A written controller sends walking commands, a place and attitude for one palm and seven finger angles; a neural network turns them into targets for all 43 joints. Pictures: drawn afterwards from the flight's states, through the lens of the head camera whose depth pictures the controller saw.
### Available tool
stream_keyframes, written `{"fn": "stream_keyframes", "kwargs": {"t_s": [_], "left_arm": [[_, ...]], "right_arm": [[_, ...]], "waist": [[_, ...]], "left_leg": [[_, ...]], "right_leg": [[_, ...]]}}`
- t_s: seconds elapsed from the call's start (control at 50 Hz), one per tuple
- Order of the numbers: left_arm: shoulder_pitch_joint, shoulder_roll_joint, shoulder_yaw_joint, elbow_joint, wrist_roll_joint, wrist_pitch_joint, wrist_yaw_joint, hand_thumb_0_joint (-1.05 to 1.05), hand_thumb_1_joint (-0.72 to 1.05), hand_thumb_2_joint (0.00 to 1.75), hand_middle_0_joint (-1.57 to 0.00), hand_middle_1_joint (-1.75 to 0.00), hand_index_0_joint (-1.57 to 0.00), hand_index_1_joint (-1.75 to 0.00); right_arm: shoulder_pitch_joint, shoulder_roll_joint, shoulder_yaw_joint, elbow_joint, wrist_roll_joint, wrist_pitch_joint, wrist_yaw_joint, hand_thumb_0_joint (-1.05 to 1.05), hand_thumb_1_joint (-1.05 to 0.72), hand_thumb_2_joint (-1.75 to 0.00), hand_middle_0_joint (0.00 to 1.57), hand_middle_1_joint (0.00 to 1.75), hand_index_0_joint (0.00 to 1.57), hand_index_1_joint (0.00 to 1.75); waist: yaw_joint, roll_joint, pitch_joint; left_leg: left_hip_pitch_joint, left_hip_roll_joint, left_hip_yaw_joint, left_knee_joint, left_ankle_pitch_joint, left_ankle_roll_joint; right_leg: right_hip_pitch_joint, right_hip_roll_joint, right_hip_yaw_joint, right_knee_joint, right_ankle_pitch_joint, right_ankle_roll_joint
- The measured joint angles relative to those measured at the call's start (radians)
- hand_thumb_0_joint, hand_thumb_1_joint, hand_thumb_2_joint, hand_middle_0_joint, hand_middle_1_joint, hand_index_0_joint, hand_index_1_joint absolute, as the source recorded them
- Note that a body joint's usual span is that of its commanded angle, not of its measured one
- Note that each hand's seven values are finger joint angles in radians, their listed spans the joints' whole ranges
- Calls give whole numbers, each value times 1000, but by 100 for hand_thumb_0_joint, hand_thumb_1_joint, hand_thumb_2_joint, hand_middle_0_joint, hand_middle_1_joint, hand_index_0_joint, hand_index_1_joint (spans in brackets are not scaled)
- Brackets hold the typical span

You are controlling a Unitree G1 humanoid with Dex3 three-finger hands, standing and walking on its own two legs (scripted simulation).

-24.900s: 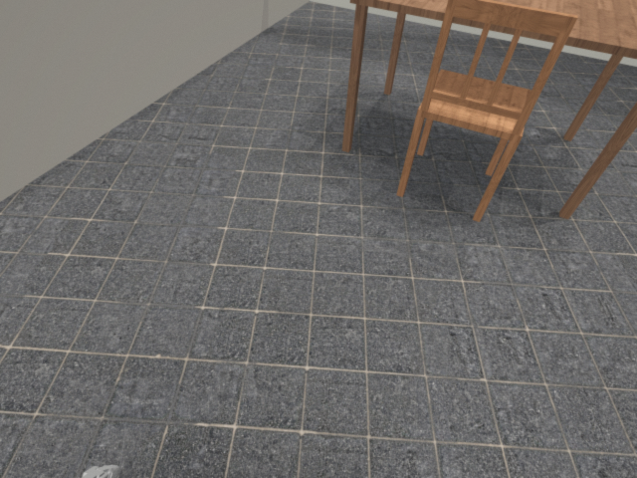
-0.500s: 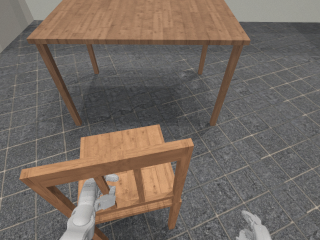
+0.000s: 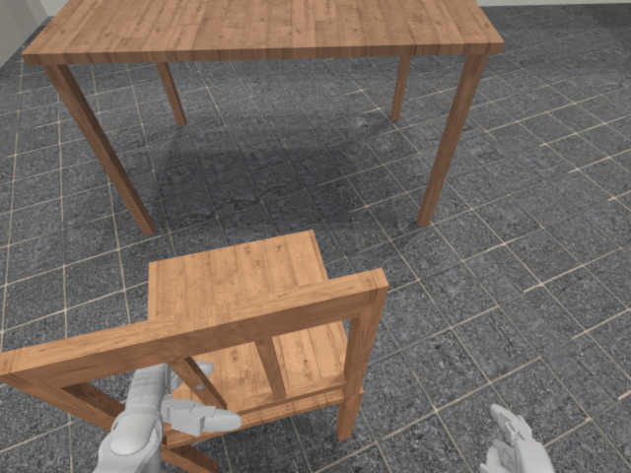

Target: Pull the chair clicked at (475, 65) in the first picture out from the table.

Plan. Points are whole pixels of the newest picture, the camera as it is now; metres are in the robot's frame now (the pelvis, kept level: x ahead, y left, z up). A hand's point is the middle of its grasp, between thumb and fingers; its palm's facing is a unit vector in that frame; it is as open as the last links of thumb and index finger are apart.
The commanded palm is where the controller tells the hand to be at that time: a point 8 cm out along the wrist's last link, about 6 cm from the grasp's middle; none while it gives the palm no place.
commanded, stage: open the thumb and straighten the fingers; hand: left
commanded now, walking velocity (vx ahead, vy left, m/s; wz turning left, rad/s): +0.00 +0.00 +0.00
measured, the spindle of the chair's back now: (201, 386) +0.25 +0.17 -0.07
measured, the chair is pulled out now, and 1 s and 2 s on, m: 0.60 0.60 0.60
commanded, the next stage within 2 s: draw the fingers out of the gap in 0.30 s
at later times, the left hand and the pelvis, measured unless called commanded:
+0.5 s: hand (200, 399) +0.23 +0.16 -0.05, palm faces +0.04 -0.98 -0.18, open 17.4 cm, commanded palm +0.19 +0.20 -0.02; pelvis +0.02 +0.00 -0.01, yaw +1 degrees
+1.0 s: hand out of the picture +0.14 +0.16 -0.05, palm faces +0.07 -0.98 -0.18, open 17.5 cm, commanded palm +0.11 +0.20 -0.02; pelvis +0.00 +0.00 -0.03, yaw +2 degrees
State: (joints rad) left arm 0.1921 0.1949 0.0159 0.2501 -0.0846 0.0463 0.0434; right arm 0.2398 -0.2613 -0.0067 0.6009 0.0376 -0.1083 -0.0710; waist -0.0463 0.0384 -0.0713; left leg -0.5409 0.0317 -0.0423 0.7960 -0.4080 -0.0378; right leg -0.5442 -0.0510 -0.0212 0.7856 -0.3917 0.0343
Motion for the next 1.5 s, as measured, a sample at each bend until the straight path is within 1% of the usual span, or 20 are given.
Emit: {"fn": "stream_keyframes", "kwargs": {"t_s": [0.1,0.18,0.26,0.32,0.4,0.48,0.58,0.66,0.74,0.86,1.04,1.3,1.32,1.38,1.44,1.5], "left_arm": [[33,-12,-17,-64,11,35,1,0,-47,23,-27,-80,-27,-81],[54,-12,-14,-97,20,62,3,-1,-51,22,-18,-53,-18,-53],[90,-10,-26,-153,26,78,10,-1,-52,21,-10,-29,-10,-29],[108,-12,-40,-183,30,91,13,-1,-53,21,-6,-17,-6,-17],[118,-12,-49,-208,35,109,18,-1,-53,21,-3,-8,-3,-8],[149,-13,-41,-229,39,115,20,-1,-53,20,-2,-3,-1,-3],[254,-14,-56,-312,42,116,29,-1,-53,20,-1,-1,-1,-1],[337,-16,-71,-369,48,108,38,-1,-53,20,-1,-1,-1,0],[383,-10,-78,-399,51,98,40,-1,-53,20,-1,0,0,0],[425,-3,-76,-434,46,85,28,-1,-53,20,-1,0,0,0],[503,0,-76,-477,43,88,12,-1,-53,20,-1,0,0,0],[660,-3,-77,-557,49,49,-11,-1,-53,20,-1,0,0,0],[673,-7,-76,-565,26,32,-16,-1,-53,20,-1,0,0,0],[695,-18,-64,-592,-34,-71,-39,-1,-53,20,-1,0,0,0],[681,-15,-40,-623,-64,-181,-60,-1,-53,20,-1,0,0,0],[644,-7,-3,-636,-85,-295,-93,-1,-54,20,-1,0,0,0]], "right_arm": [[-4,10,7,-19,-5,-8,-1,1,-91,-90,20,30,20,30],[-10,19,12,-39,-9,0,0,1,-90,-90,20,30,20,30],[-11,22,14,-60,-11,3,-1,1,-90,-90,20,30,20,30],[-10,21,17,-72,-13,7,-2,1,-90,-90,20,30,20,30],[-8,19,19,-81,-15,18,-4,1,-90,-90,20,30,20,30],[-5,24,16,-91,-14,34,-4,1,-90,-90,20,30,20,30],[8,31,7,-108,-11,44,-4,1,-90,-90,20,30,20,30],[14,37,2,-115,-11,47,-10,1,-90,-90,20,30,20,30],[12,39,4,-118,-11,44,-19,1,-90,-90,20,30,20,30],[2,47,5,-117,-7,39,-27,1,-90,-90,20,30,20,30],[-4,57,1,-134,-1,39,-34,1,-90,-90,20,30,20,30],[-3,69,-27,-140,9,44,-42,1,-90,-90,20,30,20,30],[-4,69,-28,-141,9,38,-42,1,-90,-90,20,30,20,30],[-4,70,-33,-130,12,8,-41,1,-90,-90,20,30,20,30],[-8,73,-38,-111,16,-11,-35,1,-90,-90,20,30,20,30],[-25,80,-41,-89,20,-19,-20,1,-90,-90,20,30,20,30]], "waist": [[6,4,-18],[10,2,-29],[11,5,-36],[12,6,-41],[12,2,-45],[9,-2,-52],[4,0,-63],[7,1,-70],[12,2,-72],[17,4,-81],[18,9,-96],[29,6,-118],[29,7,-118],[41,1,-119],[55,-3,-116],[61,-4,-113]], "left_leg": [[-24,-4,-4,34,-27,3],[-40,-5,-7,58,-45,3],[-52,-6,-13,78,-59,4],[-61,-8,-19,91,-67,4],[-71,-9,-23,105,-73,4],[-79,-7,-23,114,-78,3],[-86,-5,-23,125,-84,2],[-95,-5,-27,140,-88,2],[-117,-7,-35,164,-93,0],[-142,-7,-45,194,-99,-3],[-159,-4,-50,218,-104,-5],[-194,-4,-53,258,-122,-4],[-199,-4,-54,264,-124,-4],[-224,-4,-58,288,-132,-4],[-247,-3,-63,315,-140,-5],[-271,-2,-64,342,-147,-7]], "right_leg": [[-20,-5,-3,30,-26,4],[-34,-6,-5,51,-44,5],[-39,-7,-12,65,-57,6],[-44,-9,-17,74,-64,7],[-51,-10,-20,85,-71,7],[-60,-8,-19,94,-75,6],[-66,-6,-19,103,-79,5],[-74,-6,-23,116,-85,4],[-91,-7,-30,139,-92,3],[-112,-6,-37,167,-98,-1],[-127,-3,-40,188,-104,-4],[-159,-2,-41,223,-118,-3],[-163,-2,-42,227,-120,-2],[-186,-2,-44,248,-126,-2],[-206,-1,-47,271,-133,-3],[-230,1,-47,296,-139,-4]]}}
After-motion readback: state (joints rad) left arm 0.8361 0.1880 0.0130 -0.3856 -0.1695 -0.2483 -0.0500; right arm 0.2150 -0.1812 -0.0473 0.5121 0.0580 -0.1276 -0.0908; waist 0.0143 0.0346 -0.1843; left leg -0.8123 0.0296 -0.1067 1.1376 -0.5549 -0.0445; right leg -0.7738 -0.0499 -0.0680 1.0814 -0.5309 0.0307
